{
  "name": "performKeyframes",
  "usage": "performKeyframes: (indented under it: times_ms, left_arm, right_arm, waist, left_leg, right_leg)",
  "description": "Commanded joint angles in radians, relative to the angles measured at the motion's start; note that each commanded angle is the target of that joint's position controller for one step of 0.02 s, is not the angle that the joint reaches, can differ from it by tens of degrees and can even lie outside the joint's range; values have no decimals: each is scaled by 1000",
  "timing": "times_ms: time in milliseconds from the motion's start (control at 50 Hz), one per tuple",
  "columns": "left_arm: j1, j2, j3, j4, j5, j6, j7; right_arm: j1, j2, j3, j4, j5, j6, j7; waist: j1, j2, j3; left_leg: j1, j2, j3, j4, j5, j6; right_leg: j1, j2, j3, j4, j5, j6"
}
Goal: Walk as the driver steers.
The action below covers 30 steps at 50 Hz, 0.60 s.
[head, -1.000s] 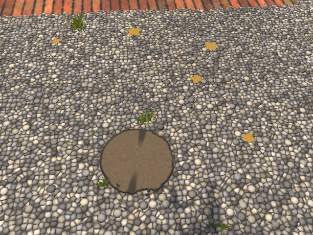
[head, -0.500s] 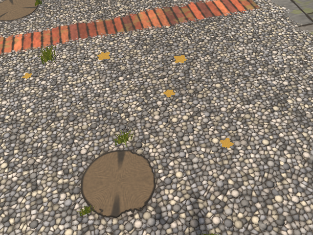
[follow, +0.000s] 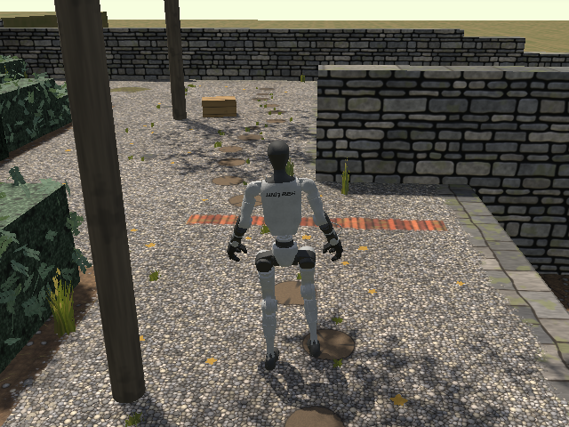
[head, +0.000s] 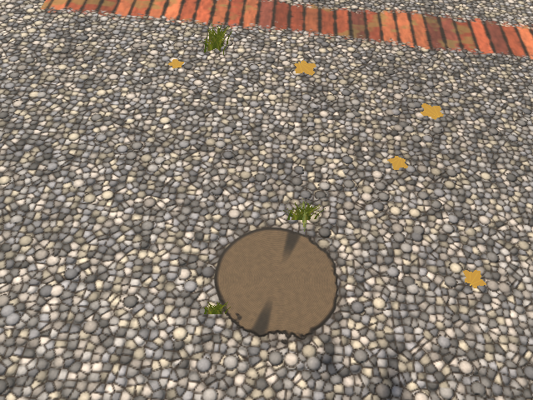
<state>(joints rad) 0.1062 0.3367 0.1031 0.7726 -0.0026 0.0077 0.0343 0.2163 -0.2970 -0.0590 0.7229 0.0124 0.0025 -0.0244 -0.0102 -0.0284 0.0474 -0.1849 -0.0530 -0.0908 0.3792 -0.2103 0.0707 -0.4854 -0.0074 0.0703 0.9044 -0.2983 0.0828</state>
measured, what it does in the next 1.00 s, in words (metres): steps on the spot, turning right: right foot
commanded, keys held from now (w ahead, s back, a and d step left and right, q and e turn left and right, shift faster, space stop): q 0.06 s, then no key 0.10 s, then e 0.72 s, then w+e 0.12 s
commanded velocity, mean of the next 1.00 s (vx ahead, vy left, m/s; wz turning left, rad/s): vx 0.03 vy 0.00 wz -0.20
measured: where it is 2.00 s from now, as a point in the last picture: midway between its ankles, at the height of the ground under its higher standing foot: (331, 373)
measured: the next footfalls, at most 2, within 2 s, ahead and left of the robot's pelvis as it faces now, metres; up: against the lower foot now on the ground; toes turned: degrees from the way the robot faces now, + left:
right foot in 0.24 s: +0.12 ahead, -0.14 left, +0.00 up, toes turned +9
right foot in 1.02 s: +0.06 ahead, -0.18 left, +0.00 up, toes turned -21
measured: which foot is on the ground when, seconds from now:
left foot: down 0.00-1.00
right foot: up 0.00-0.22, down 0.24-0.60, up 0.62-1.00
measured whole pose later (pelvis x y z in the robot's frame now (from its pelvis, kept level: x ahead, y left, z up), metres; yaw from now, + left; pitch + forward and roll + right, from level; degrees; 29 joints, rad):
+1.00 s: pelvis +0.05 -0.05 -0.01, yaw -17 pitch +1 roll +0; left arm 0.10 0.30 0.06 0.66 -0.03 0.07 -0.03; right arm 0.21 -0.32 -0.08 0.73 0.02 0.01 -0.02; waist -0.03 0.00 0.07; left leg -0.11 0.07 0.15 0.46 -0.36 -0.02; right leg -0.33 -0.03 -0.06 0.65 -0.36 0.03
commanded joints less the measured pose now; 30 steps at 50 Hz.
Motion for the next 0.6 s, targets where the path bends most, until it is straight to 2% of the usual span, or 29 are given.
performKeyframes:
  times_ms: [20,60,160,200,220,240,260,280,300,320,340,360,380,440,500,540,560,580,600]
  left_arm:
    - [-94,64,9,-86,4,-37,0]
    - [-87,64,7,-86,1,-42,-6]
    - [-55,72,1,-79,-5,-50,-26]
    - [-5,58,-6,-60,-2,-57,-37]
    - [11,40,-15,-52,11,-61,-41]
    - [15,73,-17,-56,30,-64,-38]
    - [-30,113,-22,-64,36,-60,-34]
    - [-64,62,-38,-55,29,-56,-38]
    - [-77,55,-39,-59,14,-55,-47]
    - [-68,74,-35,-50,6,-51,-51]
    - [-68,103,-31,-55,-3,-50,-52]
    - [-63,132,-23,-56,-10,-51,-50]
    - [-51,144,-19,-55,-13,-51,-46]
    - [-24,136,-15,-59,-18,-40,-36]
    - [-18,139,-10,-66,-21,-21,-24]
    - [-40,145,-4,-78,-24,-6,-18]
    - [-72,145,-2,-90,-30,3,-13]
    - [-100,132,-4,-107,-36,12,-8]
    - [-103,100,-11,-132,-37,16,-9]
  right_arm:
    - [-7,-204,-55,-61,-4,-8,-10]
    - [-8,-214,-60,-68,0,0,-6]
    - [-38,-185,-45,-77,-3,18,-1]
    - [-71,-139,-23,-76,0,20,-5]
    - [-61,-93,-4,-62,-6,16,-6]
    - [-4,-41,15,-43,-36,4,-5]
    - [102,-47,14,-24,-61,-3,-3]
    - [97,-82,7,-18,-57,-1,-6]
    - [55,-121,-2,-8,-50,0,-8]
    - [26,-133,-9,-4,-43,2,-11]
    - [8,-139,-13,-4,-35,8,-13]
    - [3,-145,-16,-10,-31,11,-16]
    - [2,-141,-18,-11,-28,10,-19]
    - [5,-116,-22,-10,-23,4,-26]
    - [4,-84,-25,-15,-17,1,-23]
    - [27,-80,-27,-10,-12,-5,-17]
    - [54,-83,-30,0,-10,-9,-13]
    - [74,-110,-37,6,-16,-11,-11]
    - [51,-188,-56,4,-22,-8,-11]
  waist:
    - [-25,166,-48]
    - [-27,169,-63]
    - [-26,175,-100]
    - [9,163,-119]
    - [29,138,-121]
    - [2,48,-160]
    - [-92,-109,-162]
    - [-90,-147,-145]
    - [-61,-124,-105]
    - [-41,-112,-96]
    - [-33,-113,-79]
    - [-28,-102,-77]
    - [-25,-95,-91]
    - [-9,-101,-146]
    - [-9,-116,-158]
    - [-22,-109,-156]
    - [-39,-99,-151]
    - [-45,-61,-141]
    - [0,108,-91]
  left_leg:
    - [139,219,-262,-99,142,153]
    - [101,216,-278,-66,209,160]
    - [63,224,-314,20,377,148]
    - [53,212,-299,64,366,113]
    - [17,183,-279,69,306,69]
    - [-19,119,-213,121,172,9]
    - [-54,34,-133,164,-165,-42]
    - [-27,49,-86,134,-197,-88]
    - [-10,49,-70,102,-133,-98]
    - [-8,39,-53,96,-91,-97]
    - [-12,31,-47,97,-64,-92]
    - [-17,27,-34,103,-40,-89]
    - [-16,22,-21,115,-30,-87]
    - [-44,6,6,173,-41,-94]
    - [-103,-13,14,214,-184,-100]
    - [-91,-7,11,173,-187,-94]
    - [-34,3,13,97,-111,-85]
    - [38,51,-21,17,-15,-64]
    - [63,159,-145,-31,117,4]
  right_leg:
    - [-102,12,18,-142,26,16]
    - [-43,24,18,-182,8,19]
    - [93,29,-4,-269,-3,-5]
    - [206,11,-20,-423,118,-35]
    - [318,-16,0,-571,302,-56]
    - [443,-125,123,-582,538,-91]
    - [465,-215,232,-513,762,-191]
    - [371,-253,291,-531,609,-295]
    - [333,-194,277,-545,453,-277]
    - [323,-150,247,-542,347,-242]
    - [312,-125,239,-531,324,-224]
    - [308,-122,256,-521,333,-221]
    - [315,-122,272,-509,365,-227]
    - [368,-141,340,-473,496,-270]
    - [398,-180,425,-476,547,-304]
    - [375,-176,440,-474,522,-293]
    - [322,-148,411,-457,486,-266]
    - [235,-93,352,-405,403,-220]
    - [107,21,205,-311,228,-153]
